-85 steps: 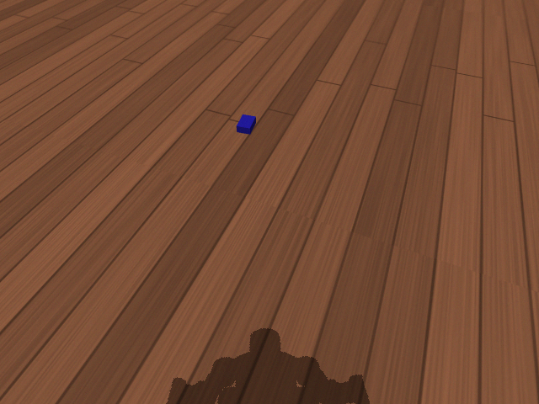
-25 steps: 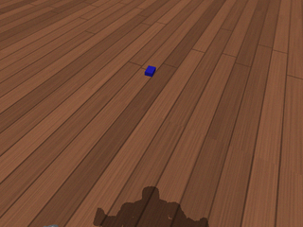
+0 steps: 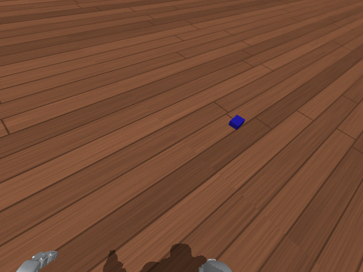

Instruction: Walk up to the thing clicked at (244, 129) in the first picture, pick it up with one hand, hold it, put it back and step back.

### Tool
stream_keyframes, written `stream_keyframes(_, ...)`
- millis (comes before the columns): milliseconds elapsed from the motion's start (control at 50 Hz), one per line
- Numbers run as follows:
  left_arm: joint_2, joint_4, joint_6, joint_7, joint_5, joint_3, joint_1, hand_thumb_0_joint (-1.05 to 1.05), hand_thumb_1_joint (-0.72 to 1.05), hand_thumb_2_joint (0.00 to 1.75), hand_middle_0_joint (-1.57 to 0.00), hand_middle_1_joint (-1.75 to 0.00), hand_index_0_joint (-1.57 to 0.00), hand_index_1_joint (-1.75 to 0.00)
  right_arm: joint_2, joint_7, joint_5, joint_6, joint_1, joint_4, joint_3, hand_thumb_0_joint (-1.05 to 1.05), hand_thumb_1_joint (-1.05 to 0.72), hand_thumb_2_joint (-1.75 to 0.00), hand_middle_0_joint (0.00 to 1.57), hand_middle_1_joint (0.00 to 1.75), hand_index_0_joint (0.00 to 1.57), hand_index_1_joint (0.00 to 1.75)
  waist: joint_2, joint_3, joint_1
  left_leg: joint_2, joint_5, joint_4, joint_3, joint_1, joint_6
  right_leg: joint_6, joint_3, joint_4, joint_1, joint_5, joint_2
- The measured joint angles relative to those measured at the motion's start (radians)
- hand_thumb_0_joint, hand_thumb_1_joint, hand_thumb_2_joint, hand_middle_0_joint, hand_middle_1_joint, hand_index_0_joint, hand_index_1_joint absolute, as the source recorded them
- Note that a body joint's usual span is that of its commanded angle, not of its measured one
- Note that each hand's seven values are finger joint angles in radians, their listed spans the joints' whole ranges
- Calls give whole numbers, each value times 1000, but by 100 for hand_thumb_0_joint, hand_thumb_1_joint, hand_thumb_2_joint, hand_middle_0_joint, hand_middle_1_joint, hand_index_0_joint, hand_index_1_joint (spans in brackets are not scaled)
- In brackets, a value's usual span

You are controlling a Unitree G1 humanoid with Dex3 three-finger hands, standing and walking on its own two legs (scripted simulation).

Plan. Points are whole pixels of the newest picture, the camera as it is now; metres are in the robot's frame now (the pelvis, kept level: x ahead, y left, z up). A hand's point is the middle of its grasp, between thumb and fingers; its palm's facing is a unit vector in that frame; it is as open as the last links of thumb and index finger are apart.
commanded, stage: walk up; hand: left
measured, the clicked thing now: (236, 122) +1.42 -0.58 -0.75
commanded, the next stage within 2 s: none
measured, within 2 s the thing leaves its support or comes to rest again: neither
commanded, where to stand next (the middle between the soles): +1.37 -1.03 m, yaw +52 degrees
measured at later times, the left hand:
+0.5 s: hand (122, 266) +0.18 +0.13 -0.15, palm faces +0.32 -0.87 -0.38, open 7.4 cm
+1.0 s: hand (173, 162) +0.51 +0.01 -0.17, palm faces +0.40 -0.83 -0.39, open 7.4 cm
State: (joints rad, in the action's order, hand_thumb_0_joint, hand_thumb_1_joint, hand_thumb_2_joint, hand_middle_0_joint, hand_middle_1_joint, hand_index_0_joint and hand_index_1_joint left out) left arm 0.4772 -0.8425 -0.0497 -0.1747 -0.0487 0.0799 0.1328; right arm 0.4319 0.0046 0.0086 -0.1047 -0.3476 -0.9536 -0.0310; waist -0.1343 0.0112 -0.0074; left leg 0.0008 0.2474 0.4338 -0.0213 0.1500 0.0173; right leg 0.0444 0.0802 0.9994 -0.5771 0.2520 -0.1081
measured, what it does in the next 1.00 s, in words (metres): walks ahead, turning left: right foot, then left foot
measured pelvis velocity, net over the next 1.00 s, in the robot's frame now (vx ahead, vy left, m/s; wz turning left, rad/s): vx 0.52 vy -0.33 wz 0.54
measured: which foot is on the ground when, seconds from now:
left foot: down 0.00-0.22, up 0.24-0.54, down 0.56-0.96, up 0.98-1.00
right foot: up 0.00-0.18, down 0.20-0.56, up 0.58-0.94, down 0.96-1.00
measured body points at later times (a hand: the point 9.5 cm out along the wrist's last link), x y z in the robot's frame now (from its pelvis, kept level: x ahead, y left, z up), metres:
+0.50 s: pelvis +0.26 -0.16 -0.01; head +0.29 -0.14 +0.44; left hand +0.16 +0.17 -0.12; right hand +0.50 -0.42 -0.10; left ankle +0.35 -0.04 -0.71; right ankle +0.22 -0.25 -0.74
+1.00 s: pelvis +0.52 -0.33 -0.06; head +0.54 -0.29 +0.39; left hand +0.49 +0.05 -0.14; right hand +0.70 -0.67 -0.12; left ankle +0.39 -0.10 -0.71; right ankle +0.65 -0.43 -0.74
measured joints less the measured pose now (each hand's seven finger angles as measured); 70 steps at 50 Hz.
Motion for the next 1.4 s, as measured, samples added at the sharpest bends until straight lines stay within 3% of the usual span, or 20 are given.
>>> stream_keyframes(80, 16, 3, -11, -3, -3, 13, 20, 1, 91, 90, -21, -30, -20, -30, 2, -4, 3, -8, -6, 14, 2, 1, -89, -89, 21, 30, 21, 30, 8, -13, -8, 15, 49, -10, -58, -34, -19, 7, 19, -115, -3, -8, -18)
stream_keyframes(180, 41, 9, -5, 7, -2, 33, 26, 1, 91, 90, -20, -30, -20, -30, 44, -21, 17, -2, 6, 28, -11, 1, -89, -89, 21, 30, 22, 30, 29, -20, -23, 49, 163, 59, -122, -52, -57, -18, -11, -288, 84, 69, -23)
stream_keyframes(240, 13, 19, 39, 30, -6, 35, 17, 1, 91, 90, -20, -30, -20, -30, 93, -46, 17, 23, 36, 16, -32, 1, -89, -89, 21, 30, 21, 30, 110, -2, -38, 96, 248, 379, -151, 74, -3, -3, -89, -264, 120, 16, 14)
stream_keyframes(280, -18, 16, 54, 44, -3, 19, 26, 1, 91, 90, -20, -30, -20, -30, 102, -61, 17, 43, 67, -1, -35, 1, -90, -89, 20, 30, 21, 30, 129, 2, -58, 64, 242, 650, -85, 218, 31, -9, -124, -259, 149, 59, 5)
stream_keyframes(320, -43, 5, 58, 52, 0, 3, 53, 1, 91, 90, -20, -30, -20, -30, 103, -55, 3, 39, 91, -4, -31, 1, -90, -90, 20, 30, 21, 30, 146, 4, -72, 46, 172, 749, -5, 314, 46, -23, -162, -326, 220, 64, 3)
stream_keyframes(460, -20, -5, 44, 65, -7, 9, 152, 1, 90, 90, -21, -30, -20, -30, 42, -12, -6, 19, 123, 69, 1, 1, -90, -90, 20, 30, 21, 30, 126, 39, -112, 38, 35, 467, 133, 438, 33, -82, -285, -479, 418, 111, 59)
stream_keyframes(560, -6, 30, 15, 70, -7, 12, 217, 1, 90, 90, -21, -30, -20, -30, 20, -23, -12, 1, 90, 141, 6, 1, -90, -89, 20, 30, 21, 30, 91, 70, -128, -2, -102, 201, 172, 316, 77, -103, -329, -300, 440, 263, 81)
stream_keyframes(640, -28, 44, -14, 77, -19, -3, 203, 1, 91, 90, -20, -30, -20, -30, 4, -68, -27, 6, 66, 165, -2, 1, -90, -89, 20, 30, 21, 30, 35, 101, -75, -24, 26, 316, 142, 311, 63, -53, -139, 196, 228, 254, 95)
stream_keyframes(680, -28, 58, -20, 72, -14, -13, 184, 1, 91, 90, -20, -30, -20, -30, -9, -81, -29, 9, 47, 156, 5, 1, -90, -89, 20, 30, 21, 30, 7, 101, -54, -21, 32, 300, 123, 278, 39, -46, -78, 290, 128, 206, 74)
stream_keyframes(760, -20, 99, -18, 51, -13, -6, 130, 1, 91, 90, -21, -30, -20, -30, -6, -76, -6, -5, -17, 129, 16, 1, -90, -89, 21, 30, 21, 30, -19, 82, -21, 7, 58, 288, 60, 242, 8, -41, -11, 202, 2, 163, -11)
stream_keyframes(840, 4, 130, -24, 35, -13, 15, 77, 1, 91, 90, -21, -30, -20, -30, 15, -63, 19, -14, -67, 101, 10, 1, -89, -89, 21, 30, 21, 30, -18, 60, 15, 55, 111, 313, -20, 242, 1, -37, 22, 60, -38, 144, -49)
stream_keyframes(940, 45, 145, -25, 38, -10, 48, 36, 1, 91, 90, -21, -30, -20, -30, 56, -67, 32, -5, -103, 75, -8, 1, -89, -89, 21, 30, 22, 30, 6, 30, 53, 135, 175, 345, -126, 254, -11, -44, -18, -89, 7, 149, -26)
stream_keyframes(980, 31, 155, 0, 49, -12, 55, 26, 1, 91, 90, -20, -30, -20, -30, 91, -84, 31, 17, -94, 48, -19, 1, -89, -89, 21, 30, 22, 30, 63, 43, 44, 173, 215, 471, -188, 300, 27, -8, -71, -99, 35, 113, 18)
stream_keyframes(1000, 17, 157, 12, 57, -14, 49, 25, 1, 91, 90, -20, -30, -20, -30, 98, -98, 27, 35, -76, 26, -25, 1, -89, -89, 21, 30, 21, 30, 80, 52, 38, 153, 259, 589, -199, 340, 36, -6, -94, -69, 37, 136, 27)
stream_keyframes(1080, -47, 126, 16, 80, 5, 15, 58, 1, 91, 90, -20, -30, -20, -30, 91, -114, 1, 51, 7, -22, -29, 2, -90, -89, 20, 30, 21, 30, 118, 60, 15, 61, 206, 815, -59, 443, 45, -47, -156, -159, 135, 136, 47)
stream_keyframes(1180, -71, 102, 15, 91, 2, 7, 118, 1, 90, 90, -21, -30, -20, -30, 51, -95, -3, 11, 34, 9, -3, 1, -90, -89, 20, 30, 21, 30, 125, 63, -33, -3, 151, 621, 90, 442, 42, -115, -222, -322, 263, 103, 96)
stream_keyframes(1300, -41, 121, -14, 97, -16, 18, 174, 1, 90, 90, -21, -30, -20, -30, -13, -86, -12, 4, 24, 64, 24, 1, -90, -89, 20, 30, 21, 30, 69, 77, -83, -27, -11, 319, 163, 322, 75, -176, -283, -328, 325, 162, 150)
stream_keyframes(1320, -42, 128, -18, 98, -17, 16, 186, 1, 90, 90, -21, -30, -20, -30, -9, -88, -10, -2, 10, 83, 25, 1, -90, -89, 20, 30, 21, 30, 68, 71, -83, -25, -17, 255, 154, 281, 86, -170, -290, -274, 306, 188, 157)
stream_keyframes(1360, -51, 128, -29, 102, -22, 14, 183, 1, 90, 90, -21, -30, -20, -30, -4, -102, -3, -2, 7, 112, 17, 1, -90, -89, 20, 30, 21, 30, 47, 83, -61, -33, 41, 300, 140, 294, 73, -86, -227, -53, 214, 247, 159)
stream_keyframes(1400, -60, 124, -44, 99, -26, 1, 176, 1, 90, 90, -20, -30, -20, -30, 5, -114, -15, 9, 21, 122, 17, 1, -90, -89, 21, 30, 21, 30, 39, 96, -40, -17, 51, 333, 133, 296, 62, -33, -139, 189, 109, 276, 166)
